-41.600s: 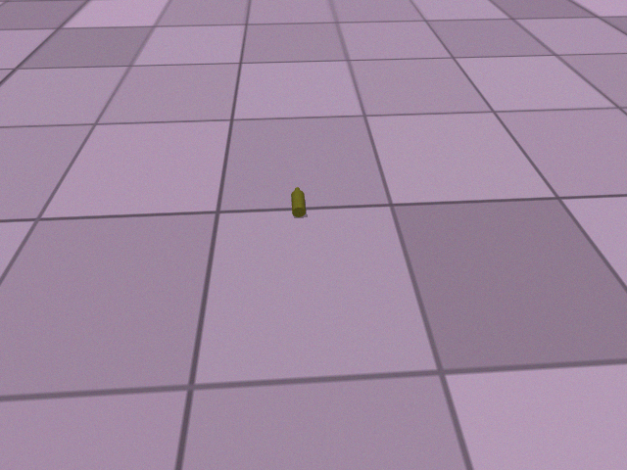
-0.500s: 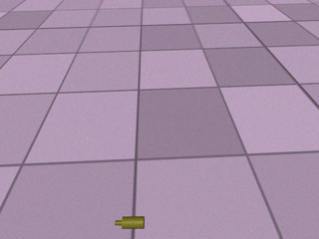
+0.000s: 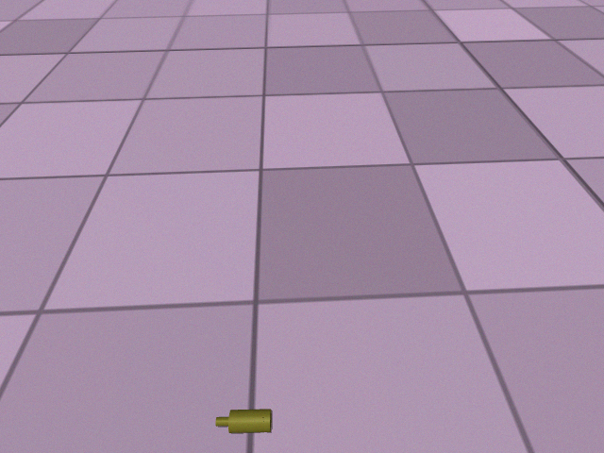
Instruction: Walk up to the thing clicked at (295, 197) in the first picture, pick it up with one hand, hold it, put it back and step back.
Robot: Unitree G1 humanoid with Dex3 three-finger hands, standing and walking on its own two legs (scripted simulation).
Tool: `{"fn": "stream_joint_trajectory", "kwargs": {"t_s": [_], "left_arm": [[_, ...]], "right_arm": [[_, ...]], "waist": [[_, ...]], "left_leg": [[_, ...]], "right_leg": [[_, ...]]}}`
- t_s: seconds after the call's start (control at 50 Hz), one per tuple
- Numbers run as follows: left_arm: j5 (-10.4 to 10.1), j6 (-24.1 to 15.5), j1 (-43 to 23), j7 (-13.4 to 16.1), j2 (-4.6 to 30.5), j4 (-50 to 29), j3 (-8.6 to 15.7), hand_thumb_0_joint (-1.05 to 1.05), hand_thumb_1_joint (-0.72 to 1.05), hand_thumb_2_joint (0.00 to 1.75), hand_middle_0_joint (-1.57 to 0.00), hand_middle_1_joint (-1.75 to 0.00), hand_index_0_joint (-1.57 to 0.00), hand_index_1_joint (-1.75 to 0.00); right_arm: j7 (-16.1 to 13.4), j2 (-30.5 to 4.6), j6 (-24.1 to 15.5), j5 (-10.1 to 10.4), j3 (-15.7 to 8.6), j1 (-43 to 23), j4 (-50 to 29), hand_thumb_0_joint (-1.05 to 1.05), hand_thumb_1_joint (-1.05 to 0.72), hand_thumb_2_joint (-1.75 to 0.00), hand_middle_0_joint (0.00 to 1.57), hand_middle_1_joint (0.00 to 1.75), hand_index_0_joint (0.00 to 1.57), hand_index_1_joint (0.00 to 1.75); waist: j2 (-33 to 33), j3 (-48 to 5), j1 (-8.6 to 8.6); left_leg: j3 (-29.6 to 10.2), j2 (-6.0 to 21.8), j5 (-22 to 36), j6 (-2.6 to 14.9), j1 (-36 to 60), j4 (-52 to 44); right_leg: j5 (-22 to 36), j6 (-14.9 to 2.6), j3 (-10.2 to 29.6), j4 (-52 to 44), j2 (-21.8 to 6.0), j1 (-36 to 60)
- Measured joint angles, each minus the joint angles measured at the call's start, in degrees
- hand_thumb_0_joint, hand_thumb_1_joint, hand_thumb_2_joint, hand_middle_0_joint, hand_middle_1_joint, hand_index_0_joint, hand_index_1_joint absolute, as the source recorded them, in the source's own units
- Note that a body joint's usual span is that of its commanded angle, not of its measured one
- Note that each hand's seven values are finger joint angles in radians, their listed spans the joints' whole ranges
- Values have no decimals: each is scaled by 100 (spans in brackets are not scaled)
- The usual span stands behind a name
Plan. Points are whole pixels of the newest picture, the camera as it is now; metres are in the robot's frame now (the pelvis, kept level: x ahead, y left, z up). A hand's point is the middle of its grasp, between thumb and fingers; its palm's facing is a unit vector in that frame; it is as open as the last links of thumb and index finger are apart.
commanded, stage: stand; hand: left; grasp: from above
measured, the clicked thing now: (243, 421) +0.40 +0.19 -0.75
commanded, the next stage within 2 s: step back in 0.02 s
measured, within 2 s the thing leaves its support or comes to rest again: neither
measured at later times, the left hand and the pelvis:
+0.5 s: hand out of the picture -0.02 +0.25 -0.17, palm faces -0.02 -0.90 -0.43, open 7.4 cm; pelvis -0.09 -0.02 -0.03, yaw -1 degrees
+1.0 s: hand out of the picture -0.13 +0.30 -0.17, palm faces +0.03 -0.92 -0.39, open 7.4 cm; pelvis -0.22 +0.02 -0.01, yaw +0 degrees
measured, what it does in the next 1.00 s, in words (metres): walks backwards: left foot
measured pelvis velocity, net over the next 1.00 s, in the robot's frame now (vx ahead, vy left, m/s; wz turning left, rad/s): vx -0.22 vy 0.02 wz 0.00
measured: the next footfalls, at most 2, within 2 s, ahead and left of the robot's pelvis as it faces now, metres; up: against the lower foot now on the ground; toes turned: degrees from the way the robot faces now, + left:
left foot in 0.78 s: -0.16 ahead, +0.12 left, +0.00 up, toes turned +0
right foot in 1.20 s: -0.29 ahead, -0.12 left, +0.00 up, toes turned -2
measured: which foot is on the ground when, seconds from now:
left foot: down 0.00-0.40, up 0.42-0.76, down 0.78-1.00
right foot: down 0.00-0.80, up 0.82-1.00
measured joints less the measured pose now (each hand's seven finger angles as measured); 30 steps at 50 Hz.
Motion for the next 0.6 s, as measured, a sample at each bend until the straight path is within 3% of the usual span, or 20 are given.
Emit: {"fn": "stream_joint_trajectory", "kwargs": {"t_s": [0.2, 0.28, 0.36, 0.4, 0.42, 0.48, 0.54, 0.6], "left_arm": [[-99, 176, -229, 38, 257, -666, 167, 1, 90, 90, -21, -30, -21, -30], [-52, 238, -293, 34, 409, -910, 195, 1, 90, 90, -21, -30, -21, -30], [-25, 256, -212, 4, 455, -1048, 260, 1, 91, 90, -21, -30, -20, -30], [-12, 218, -51, -4, 423, -1102, 281, 1, 91, 90, -21, -30, -20, -30], [28, 186, 12, 5, 358, -1110, 296, 0, 91, 90, -20, -30, -20, -30], [107, 192, 153, -3, 190, -1154, 234, 1, 91, 90, -21, -30, -20, -30], [140, 233, 199, 24, 64, -1201, 203, 1, 90, 90, -21, -30, -21, -30], [143, 221, 184, 68, 13, -1387, 206, 1, 90, 90, -21, -30, -21, -30]], "right_arm": [[90, -215, 232, 115, -201, -319, -590, 0, -90, -90, 20, 30, 20, 30], [117, -290, 306, 82, -288, -369, -861, 0, -90, -90, 20, 30, 20, 30], [123, -313, 369, 0, -316, -333, -1095, 0, -90, -90, 20, 30, 20, 30], [111, -344, 419, -1, -311, -303, -1192, 1, -90, -90, 20, 30, 20, 30], [89, -383, 448, 27, -318, -349, -1219, 1, -90, -90, 20, 30, 20, 30], [-24, -397, 484, 65, -348, -397, -1282, 1, -90, -90, 20, 30, 20, 30], [-32, -396, 423, 124, -331, -261, -1303, 0, -90, -90, 20, 30, 20, 30], [-39, -407, 402, 109, -267, -44, -1269, 0, -90, -90, 20, 30, 20, 30]], "waist": [[-27, 458, -38], [-94, 597, -32], [-13, 638, -3], [57, 544, 57], [153, 576, 66], [216, 698, 95], [221, 713, 129], [190, 698, 166]], "left_leg": [[25, -32, -275, 71, -886, 1074], [80, -68, -370, 95, -1254, 1528], [29, 32, -431, 70, -1546, 1905], [21, 84, -496, 61, -1752, 2148], [-115, 50, -695, 109, -1869, 2405], [-577, -515, -1812, 189, -2208, 3800], [-660, -817, -1770, 132, -2266, 4720], [-578, -818, -1818, 28, -1990, 4694]], "right_leg": [[-317, -55, 53, 1169, -8, -940], [-535, -228, 137, 1845, -15, -1426], [-1349, -379, 192, 2834, 275, -1654], [-1086, -402, 167, 2411, 329, -1412], [-1030, -371, 147, 2398, 378, -1422], [-954, -366, 164, 2449, 309, -1517], [-660, -338, 174, 2102, 206, -1523], [-412, -323, 132, 1842, 104, -1591]]}}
